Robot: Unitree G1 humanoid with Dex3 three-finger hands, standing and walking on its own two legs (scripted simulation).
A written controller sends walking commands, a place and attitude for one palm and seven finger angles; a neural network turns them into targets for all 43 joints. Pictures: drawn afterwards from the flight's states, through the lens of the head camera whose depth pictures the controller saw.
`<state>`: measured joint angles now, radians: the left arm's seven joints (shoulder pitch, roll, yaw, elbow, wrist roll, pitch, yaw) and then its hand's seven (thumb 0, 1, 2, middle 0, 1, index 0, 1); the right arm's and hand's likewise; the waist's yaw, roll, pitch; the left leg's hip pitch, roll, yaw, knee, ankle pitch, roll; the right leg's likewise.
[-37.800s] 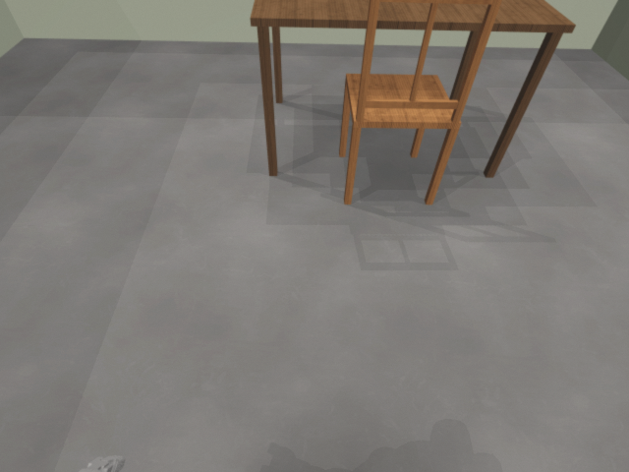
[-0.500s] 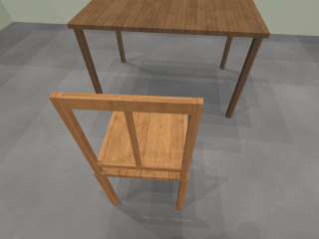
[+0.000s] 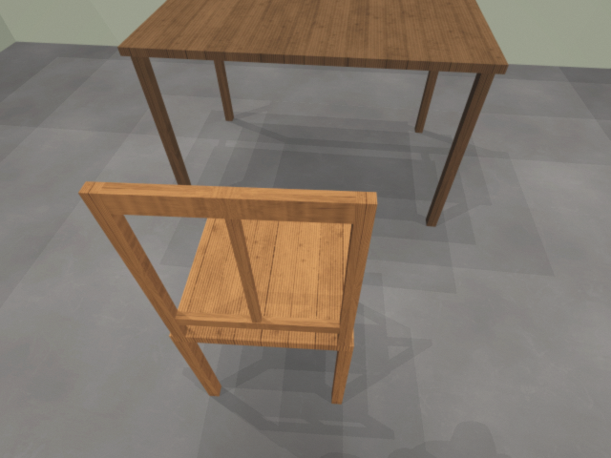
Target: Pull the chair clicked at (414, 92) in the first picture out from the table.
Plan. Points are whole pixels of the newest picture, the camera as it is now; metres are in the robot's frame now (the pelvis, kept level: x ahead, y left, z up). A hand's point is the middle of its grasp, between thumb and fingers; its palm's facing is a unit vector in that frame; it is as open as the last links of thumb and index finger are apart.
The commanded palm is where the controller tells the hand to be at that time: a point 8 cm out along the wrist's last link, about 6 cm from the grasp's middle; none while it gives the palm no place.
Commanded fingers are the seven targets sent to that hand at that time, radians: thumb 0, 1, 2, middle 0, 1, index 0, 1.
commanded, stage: look to check the result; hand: left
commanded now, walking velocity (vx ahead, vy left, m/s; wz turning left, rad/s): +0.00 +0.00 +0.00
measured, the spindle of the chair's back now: (246, 276) +0.42 +0.13 -0.08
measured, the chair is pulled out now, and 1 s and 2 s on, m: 0.60 0.60 0.60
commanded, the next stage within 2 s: stand and wait in 0.60 s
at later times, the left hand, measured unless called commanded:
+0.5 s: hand out of the picture -0.02 +0.16 -0.17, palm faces +0.05 -0.98 -0.18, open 7.4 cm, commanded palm none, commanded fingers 0.00 0.90 0.90 -0.20 -0.30 -0.20 -0.30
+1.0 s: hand out of the picture -0.01 +0.16 -0.17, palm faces +0.06 -0.98 -0.17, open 7.4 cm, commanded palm none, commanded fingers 0.00 0.90 0.90 -0.20 -0.30 -0.20 -0.30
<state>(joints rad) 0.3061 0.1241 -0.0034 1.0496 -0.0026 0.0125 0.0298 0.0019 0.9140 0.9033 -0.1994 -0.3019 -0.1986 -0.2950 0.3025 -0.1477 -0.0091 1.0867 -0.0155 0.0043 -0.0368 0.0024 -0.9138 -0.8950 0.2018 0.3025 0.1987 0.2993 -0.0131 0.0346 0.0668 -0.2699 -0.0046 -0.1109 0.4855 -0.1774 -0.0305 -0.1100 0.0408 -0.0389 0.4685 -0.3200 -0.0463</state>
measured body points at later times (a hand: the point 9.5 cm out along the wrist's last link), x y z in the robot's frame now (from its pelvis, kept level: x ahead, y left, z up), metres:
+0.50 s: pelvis +0.00 +0.00 +0.00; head +0.01 -0.01 +0.45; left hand -0.02 +0.21 -0.16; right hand -0.02 -0.21 -0.17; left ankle +0.06 +0.14 -0.74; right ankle -0.04 -0.09 -0.74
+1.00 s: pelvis +0.01 +0.00 +0.00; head +0.02 +0.00 +0.45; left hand -0.01 +0.21 -0.16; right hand -0.01 -0.20 -0.16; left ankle +0.06 +0.14 -0.74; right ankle -0.04 -0.09 -0.74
